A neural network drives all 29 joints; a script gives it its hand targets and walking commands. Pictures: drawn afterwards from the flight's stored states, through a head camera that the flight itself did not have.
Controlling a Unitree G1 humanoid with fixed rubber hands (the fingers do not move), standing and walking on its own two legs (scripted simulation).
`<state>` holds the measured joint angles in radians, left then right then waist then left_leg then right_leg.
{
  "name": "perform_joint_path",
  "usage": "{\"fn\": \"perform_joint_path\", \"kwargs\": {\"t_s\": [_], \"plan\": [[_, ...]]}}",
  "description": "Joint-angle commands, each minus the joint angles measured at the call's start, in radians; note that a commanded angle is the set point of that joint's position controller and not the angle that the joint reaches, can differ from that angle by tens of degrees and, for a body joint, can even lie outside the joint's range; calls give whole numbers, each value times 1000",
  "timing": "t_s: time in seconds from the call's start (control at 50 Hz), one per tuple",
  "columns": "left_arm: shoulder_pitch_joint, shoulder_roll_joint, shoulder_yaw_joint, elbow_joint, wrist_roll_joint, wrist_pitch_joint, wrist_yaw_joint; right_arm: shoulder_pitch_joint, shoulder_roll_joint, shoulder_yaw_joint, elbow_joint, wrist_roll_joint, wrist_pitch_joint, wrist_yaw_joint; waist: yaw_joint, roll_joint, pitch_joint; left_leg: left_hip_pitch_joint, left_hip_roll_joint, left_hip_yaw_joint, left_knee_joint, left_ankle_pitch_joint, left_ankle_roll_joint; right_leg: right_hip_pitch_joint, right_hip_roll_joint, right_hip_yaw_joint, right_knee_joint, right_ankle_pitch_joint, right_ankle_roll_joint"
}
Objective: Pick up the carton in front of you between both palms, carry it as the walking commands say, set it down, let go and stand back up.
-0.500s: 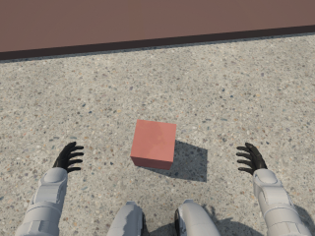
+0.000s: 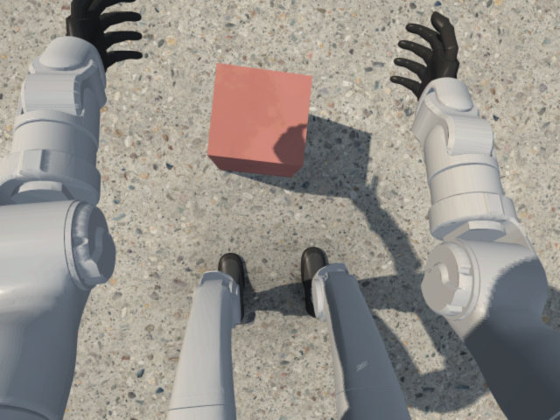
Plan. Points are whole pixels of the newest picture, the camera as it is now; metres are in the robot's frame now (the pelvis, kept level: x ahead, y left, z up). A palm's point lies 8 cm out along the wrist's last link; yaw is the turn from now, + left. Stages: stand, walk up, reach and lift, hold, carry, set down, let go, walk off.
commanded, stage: reach and lift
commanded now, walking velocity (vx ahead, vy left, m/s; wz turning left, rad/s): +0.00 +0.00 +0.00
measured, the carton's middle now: (259, 129) +0.56 +0.00 -0.54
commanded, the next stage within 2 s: none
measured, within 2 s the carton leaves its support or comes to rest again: leaves its support in 1.94 s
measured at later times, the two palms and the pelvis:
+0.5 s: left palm (153, 72) +0.59 +0.18 -0.24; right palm (376, 97) +0.53 -0.19 -0.24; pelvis +0.04 +0.00 -0.08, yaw -2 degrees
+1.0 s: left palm (181, 115) +0.58 +0.18 -0.44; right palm (342, 130) +0.53 -0.19 -0.44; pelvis -0.03 +0.00 -0.27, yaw -3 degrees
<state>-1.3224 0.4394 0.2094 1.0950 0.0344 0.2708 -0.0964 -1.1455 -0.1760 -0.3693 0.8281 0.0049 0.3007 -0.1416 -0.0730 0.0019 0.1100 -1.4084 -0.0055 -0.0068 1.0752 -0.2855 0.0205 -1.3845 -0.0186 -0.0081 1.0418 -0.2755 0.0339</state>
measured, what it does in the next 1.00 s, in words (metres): lowers itself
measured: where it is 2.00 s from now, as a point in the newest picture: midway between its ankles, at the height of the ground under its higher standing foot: (274, 298)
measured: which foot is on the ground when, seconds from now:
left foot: down 0.00-1.00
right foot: down 0.00-1.00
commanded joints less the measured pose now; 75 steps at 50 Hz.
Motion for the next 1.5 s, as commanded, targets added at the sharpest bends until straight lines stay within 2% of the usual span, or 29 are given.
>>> {"fn": "perform_joint_path", "kwargs": {"t_s": [0.0, 0.06, 0.14, 0.22, 0.28, 0.32, 0.38, 0.42, 0.5, 0.62, 0.7, 0.78, 0.84, 0.96, 1.02, 1.04, 1.08, 1.12, 1.18, 1.26, 1.32, 1.4, 1.48], "plan": [[-375, 140, 41, -70, 36, -33, -8, -309, -102, -63, -104, -38, -33, -2, -20, 93, -966, 522, -47, 1, -111, 9, -38, 348, 81, -69, -68, 0, 31], [-427, 130, 66, -85, 69, -48, -9, -337, -85, -99, -130, -65, -52, 1, -28, 109, -1059, 573, -54, -5, -87, 136, -34, 340, 91, -73, -56, 92, 29], [-412, 97, 97, -128, 102, -71, -3, -277, -53, -115, -179, -82, -85, 10, -29, 139, -1202, 721, -60, -24, -35, 456, -30, 303, 107, -75, -38, 279, 23], [-327, 19, 135, -138, 130, -114, 4, -195, -7, -138, -181, -110, -144, 30, -19, 151, -1182, 746, -47, -61, 32, 728, -24, 133, 110, -66, -3, 411, 22], [-259, -25, 170, -133, 151, -144, 13, -156, 16, -153, -163, -131, -187, 41, -7, 134, -1139, 683, -37, -79, 101, 806, -20, -16, 108, -58, 39, 424, 32], [-228, -35, 184, -129, 159, -159, 23, -143, 28, -150, -147, -135, -206, 42, 6, 116, -1120, 557, -40, -70, 154, 728, -22, -77, 108, -55, 99, 388, 42], [-193, -36, 176, -112, 149, -178, 38, -131, 41, -146, -108, -138, -220, 38, 17, 80, -1065, 265, -51, -43, 231, 545, -28, -95, 106, -50, 222, 339, 51], [-190, -23, 156, -106, 127, -189, 50, -131, 39, -135, -86, -130, -226, 31, 21, 65, -1057, 140, -53, -37, 294, 502, -33, -108, 107, -47, 303, 345, 55], [-227, 44, 85, -111, 50, -201, 76, -163, -1, -67, -86, -62, -231, 4, 29, 61, -1174, 40, -49, -21, 444, 477, -43, -88, 104, -44, 460, 397, 58], [-373, 150, -65, -148, -104, -194, 102, -302, -88, 57, -117, 85, -211, -42, 22, 99, -1355, -10, -38, 9, 642, 384, -47, -42, 99, -49, 658, 385, 50], [-518, 219, -137, -157, -178, -158, 108, -437, -145, 109, -116, 160, -168, -66, 17, 126, -1382, -4, -29, 30, 729, 220, -42, -60, 94, -69, 738, 220, 38], [-617, 234, -186, -53, -204, -126, 102, -542, -167, 119, -17, 184, -138, -67, 12, 124, -1191, -91, -7, 30, 764, -5, -39, -167, 73, -85, 784, 8, 34], [-650, 222, -198, 41, -198, -126, 88, -603, -176, 109, 75, 170, -144, -52, 6, 109, -1040, -163, 7, 14, 793, -96, -36, -233, 60, -86, 825, -72, 33], [-708, 234, -198, 112, -176, -150, 78, -685, -204, 72, 179, 127, -178, -23, 5, 93, -887, -217, 16, -18, 876, -82, -40, -294, 55, -79, 925, -68, 32], [-770, 253, -219, 71, -199, -169, 91, -728, -233, 88, 179, 142, -203, -24, 6, 100, -938, -188, 12, -20, 923, -15, -45, -261, 55, -77, 971, -5, 29], [-788, 257, -223, 52, -214, -176, 95, -744, -238, 103, 176, 150, -211, -27, 8, 85, -957, -190, 10, -20, 932, 7, -44, -235, 56, -79, 988, 25, 30], [-805, 254, -242, 34, -233, -185, 106, -767, -248, 114, 154, 166, -222, -29, 4, 99, -959, -117, 9, -35, 959, 72, -38, -301, 61, -89, 1008, 52, 31], [-791, 230, -254, 36, -247, -189, 117, -762, -252, 134, 152, 180, -230, -25, 11, 112, -986, -61, 4, -36, 985, 144, -41, -306, 66, -94, 1028, 90, 30], [-737, 195, -262, 45, -260, -191, 130, -719, -240, 151, 161, 188, -234, -22, 11, 97, -1026, -39, -5, -26, 1004, 200, -46, -265, 75, -101, 1045, 141, 29], [-637, 161, -251, 101, -247, -188, 125, -621, -196, 134, 217, 169, -229, -20, 10, 75, -950, -139, -10, -11, 1005, 157, -52, -256, 83, -92, 1044, 145, 28], [-612, 157, -223, 95, -224, -193, 120, -608, -178, 117, 210, 148, -232, -18, 18, 69, -907, -218, -14, -4, 999, 122, -52, -254, 86, -77, 1038, 141, 27], [-635, 172, -203, 65, -211, -198, 123, -640, -181, 124, 180, 148, -234, -24, 31, 59, -904, -270, -15, 4, 987, 73, -48, -222, 89, -65, 1030, 124, 26], [-699, 122, -251, 41, -240, -195, 119, -705, -136, 171, 154, 180, -229, -27, 34, 54, -902, -266, -16, 9, 974, 22, -42, -195, 91, -66, 1017, 84, 22]]}}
